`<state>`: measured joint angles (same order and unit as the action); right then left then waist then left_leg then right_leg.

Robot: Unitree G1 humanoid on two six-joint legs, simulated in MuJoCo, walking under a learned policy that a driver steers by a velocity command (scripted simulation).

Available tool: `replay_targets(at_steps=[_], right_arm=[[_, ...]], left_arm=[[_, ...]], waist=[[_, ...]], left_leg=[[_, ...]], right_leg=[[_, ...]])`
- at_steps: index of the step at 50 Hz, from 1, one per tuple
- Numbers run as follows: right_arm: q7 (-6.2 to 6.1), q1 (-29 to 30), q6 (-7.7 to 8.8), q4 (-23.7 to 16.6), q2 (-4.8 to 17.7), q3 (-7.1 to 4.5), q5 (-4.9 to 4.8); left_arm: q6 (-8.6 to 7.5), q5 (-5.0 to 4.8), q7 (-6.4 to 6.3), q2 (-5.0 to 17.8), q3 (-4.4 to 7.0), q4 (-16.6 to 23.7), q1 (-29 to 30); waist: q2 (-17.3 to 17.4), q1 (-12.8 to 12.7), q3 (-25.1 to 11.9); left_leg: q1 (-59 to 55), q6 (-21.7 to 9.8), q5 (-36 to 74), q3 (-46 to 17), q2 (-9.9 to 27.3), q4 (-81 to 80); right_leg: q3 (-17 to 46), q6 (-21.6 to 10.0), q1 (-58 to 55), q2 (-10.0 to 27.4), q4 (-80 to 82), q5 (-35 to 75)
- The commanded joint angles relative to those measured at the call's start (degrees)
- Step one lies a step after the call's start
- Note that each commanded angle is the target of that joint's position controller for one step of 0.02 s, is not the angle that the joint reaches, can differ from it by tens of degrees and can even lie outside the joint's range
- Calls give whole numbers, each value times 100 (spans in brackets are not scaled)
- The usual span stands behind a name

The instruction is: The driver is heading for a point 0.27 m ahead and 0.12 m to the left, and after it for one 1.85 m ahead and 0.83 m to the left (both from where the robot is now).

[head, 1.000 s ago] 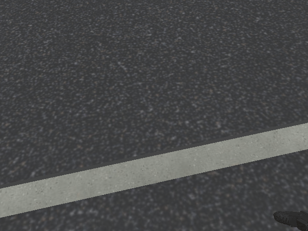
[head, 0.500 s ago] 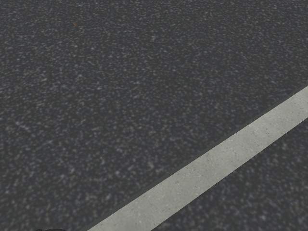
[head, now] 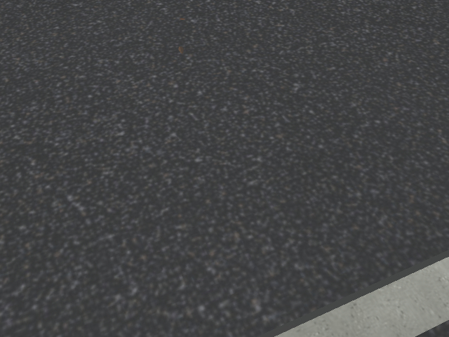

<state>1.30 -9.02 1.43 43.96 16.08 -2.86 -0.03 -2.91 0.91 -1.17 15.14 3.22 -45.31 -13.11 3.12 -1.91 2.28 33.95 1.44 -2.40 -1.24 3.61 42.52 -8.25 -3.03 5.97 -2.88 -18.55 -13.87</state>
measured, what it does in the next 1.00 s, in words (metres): walks ahead, turning left: left foot, then right foot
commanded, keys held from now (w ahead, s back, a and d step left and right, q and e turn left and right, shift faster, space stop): q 0.58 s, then w+q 0.38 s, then w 0.04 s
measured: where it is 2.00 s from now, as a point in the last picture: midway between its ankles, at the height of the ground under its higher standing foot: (110, 318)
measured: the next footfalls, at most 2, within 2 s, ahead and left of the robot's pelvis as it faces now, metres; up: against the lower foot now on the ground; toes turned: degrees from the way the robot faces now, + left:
left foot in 0.10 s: +0.14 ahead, +0.11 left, +0.00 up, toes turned +5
right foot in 0.52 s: +0.17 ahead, -0.11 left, +0.00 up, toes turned +24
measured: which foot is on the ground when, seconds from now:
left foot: up 0.00-0.08, down 0.10-0.52, up 0.54-0.98, down 1.00-1.00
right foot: down 0.00-0.12, up 0.14-0.50, down 0.52-1.00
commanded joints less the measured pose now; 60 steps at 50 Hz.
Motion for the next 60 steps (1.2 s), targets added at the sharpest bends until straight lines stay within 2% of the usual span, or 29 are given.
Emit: replay_targets(at_steps=[1, 4, 5, 6, 7, 8, 9, 10, 13, 17, 23, 25, 26, 27, 28, 29, 30, 32, 35, 38, 45, 48, 49, 50, 51, 52, 53, 56, 60], right_arm=[[85, -75, -11, -498, 539, -185, 21], [156, -584, -21, -526, 647, -299, -11], [102, -992, 10, -460, 945, -416, -16], [-23, -1065, 10, -593, 1697, -588, 47], [-29, -1047, 20, -762, 1577, -492, 170], [9, -770, 21, -882, 1233, -398, 95], [-2, -439, 3, -950, 1053, -366, -6], [-24, -246, -46, -985, 921, -334, -113], [-150, -7, -194, -1082, 956, -347, -33], [-314, -91, -290, -1084, 1097, -426, -53], [-273, 25, -417, -1184, 1045, -444, -72], [-294, 167, -466, -1230, 987, -423, -147], [-320, 84, -479, -1251, 862, -391, -168], [-318, -278, -480, -1234, 542, -317, -108], [-318, -146, -405, -1376, 915, -446, -82], [-310, -265, -382, -1230, 1325, -573, -35], [-295, -378, -417, -1087, 1353, -606, -62], [-294, -396, -508, -1035, 961, -501, -37], [-185, 119, -413, -1257, 724, -387, -146], [-132, 363, -303, -1398, 599, -323, -114], [35, 154, -214, -1370, 524, -261, -132], [68, -460, -219, -1141, 561, -316, -128], [37, -977, -213, -927, 658, -389, -133], [-8, -1792, -192, -702, 999, -540, -153], [-64, -1985, -98, -835, 1831, -636, -139], [9, -1949, 66, -902, 1454, -525, -150], [43, -1692, 180, -911, 1142, -406, -98], [2, -981, 233, -988, 740, -227, -61], [-163, -1140, 339, -756, 918, -257, -24]], left_arm=[[49, -109, -93, 953, 260, 349, 331], [183, -248, -168, 984, 298, 408, 518], [176, -223, -177, 910, 284, 396, 339], [111, 3, -137, 685, 207, 600, 47], [58, 70, -39, 578, 123, 698, -4], [67, -101, 32, 864, 190, 640, 185], [126, -160, 25, 862, 199, 683, 398], [207, -98, -32, 797, 205, 645, 493], [358, -54, -107, 601, 176, 689, 553], [323, -74, -108, 482, 113, 691, 658], [208, -125, 30, 558, 159, 755, 692], [145, -128, 86, 582, 210, 661, 343], [135, -65, 85, 782, 287, 613, 158], [176, 30, 39, 1186, 363, 716, 271], [167, 232, 63, 1380, 412, 712, 379], [122, 195, 44, 1089, 344, 866, 688], [113, 101, 16, 843, 289, 890, 884], [165, -121, -63, 672, 227, 844, 768], [164, -90, -150, 813, 260, 735, 154], [95, -95, -139, 1017, 340, 630, -167], [-29, -237, 108, 1327, 466, 500, -57], [-48, -359, 200, 1298, 460, 469, 255], [-60, -348, 210, 1116, 394, 422, 201], [-91, -229, 230, 748, 258, 433, 204], [-204, 29, 273, 378, 113, 865, 232], [-339, -166, 278, 853, 216, 932, 554], [-398, -337, 300, 1140, 294, 976, 755], [-343, -110, 330, 1029, 284, 688, 521], [-320, -118, 372, 804, 212, 579, 766]], waist=[[-736, 162, -439], [-675, 439, -603], [-285, 594, -818], [1169, 364, -1043], [1486, 320, -1871], [667, 443, -1863], [201, 324, -1460], [-238, 242, -1110], [164, 60, -888], [352, 169, -1168], [633, 263, -1066], [626, 39, -1019], [367, 26, -1043], [-1015, 330, -1050], [-1994, 339, -661], [-1388, 396, -597], [-1078, 460, -587], [-1139, 321, -370], [-1161, -110, -276], [-1194, -303, -295], [-1238, -142, -82], [-974, 320, -233], [-733, 549, -420], [109, 887, -660], [1833, 642, -735], [1122, 884, -766], [780, 748, -270], [259, 310, -18], [59, 265, -104]], left_leg=[[-469, -156, -507, 113, 6, -35], [-1182, -466, -624, 429, -329, -963], [-1970, -683, 983, 177, -352, -1586], [-3195, -1522, 4084, -1748, 921, -1558], [-3995, -2611, 4485, -3415, 1762, -1867], [-3758, -2459, 3747, -2899, 1595, -1956], [-3379, -2125, 2867, -2399, 1317, -1955], [-2931, -1832, 2200, -2082, 1094, -2060], [-2068, -1553, 1541, -1700, 597, -2270], [-2162, -1469, 1179, -1781, 507, -2198], [-2156, -1345, 360, -2472, 418, -2080], [-2015, -1130, 148, -2543, 218, -1849], [-1636, -884, -550, -2357, -49, -1504], [-859, -523, -2430, -1464, -783, -169], [-46, -196, -3379, -872, -1176, 1147], [-94, -61, -3013, -1031, -819, 2042], [-12, -4, -2485, -863, -746, 2378], [621, 154, -1912, -624, -555, 2682], [927, 230, -1629, -215, -359, 2118], [822, 242, -1605, -94, -166, 1377], [-788, -198, -1734, 449, -66, -193], [-1928, -489, -1240, 660, -186, -1049], [-2855, -615, -1336, 753, -436, -1326], [-3950, -855, -1479, -28, -113, -1791], [-4882, -1710, -1628, -2906, 1382, -2344], [-4578, -2289, -2654, -3837, 1766, -3069], [-4201, -2118, -2526, -3384, 1654, -3144], [-3417, -1610, -741, -1876, 1046, -3088], [-3380, -1355, 913, -1049, 781, -3177]], right_leg=[[432, -827, -118, 1854, -259, 4022], [274, -533, -140, 1700, -1564, 4434], [69, -183, 192, 1256, -2573, 3800], [-87, 341, 1839, 389, -4418, 552], [838, 499, 2945, -361, -5632, -2537], [1450, 430, 3080, 15, -5912, -2333], [1405, 406, 3243, 182, -5773, -1937], [1352, 450, 3260, 337, -5326, -1639], [1209, 598, 2563, 261, -4176, -1073], [1309, 721, 2191, 134, -3102, -567], [1345, 608, 1666, 31, -1931, -529], [1232, 426, 1019, 49, -723, 146], [1518, 216, 427, 516, -262, 575], [2716, -315, -121, 1827, -7, 1551], [3825, -1264, 541, 2625, 284, 2191], [3493, -1338, 662, 2551, 260, 1999], [2900, -1036, 614, 2143, 267, 1235], [2452, -743, 184, 1738, 436, -247], [2167, -703, -291, 1673, 741, -999], [2027, -759, -561, 1865, 875, -1075], [1143, -748, 324, 1974, 902, -782], [754, -582, 703, 1970, 241, -607], [470, -443, 1152, 1739, -512, -183], [-71, -120, 1910, 1283, -2255, -68], [-12, 340, 4021, 446, -4448, -1893], [887, 275, 4796, 433, -5012, -1813], [1063, 109, 4870, 709, -4988, -1282], [1117, 173, 4131, 1056, -4079, -67], [1038, 367, 3878, 848, -3072, 1403]])
Velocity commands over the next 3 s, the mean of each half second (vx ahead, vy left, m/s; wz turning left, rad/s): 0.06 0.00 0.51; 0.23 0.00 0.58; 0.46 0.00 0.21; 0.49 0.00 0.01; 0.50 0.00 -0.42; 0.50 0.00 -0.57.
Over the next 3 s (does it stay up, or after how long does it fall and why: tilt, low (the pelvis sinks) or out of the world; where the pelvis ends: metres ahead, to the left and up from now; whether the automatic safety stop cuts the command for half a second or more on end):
stays up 1.03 0.66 -0.06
